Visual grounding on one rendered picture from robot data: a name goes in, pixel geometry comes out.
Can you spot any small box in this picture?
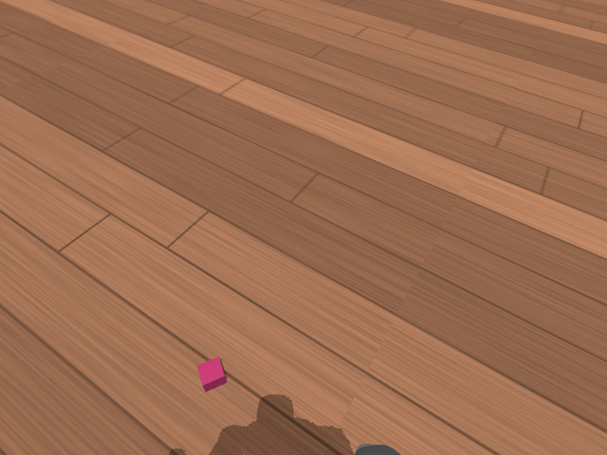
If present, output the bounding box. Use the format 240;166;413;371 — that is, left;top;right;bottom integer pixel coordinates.
197;356;227;391

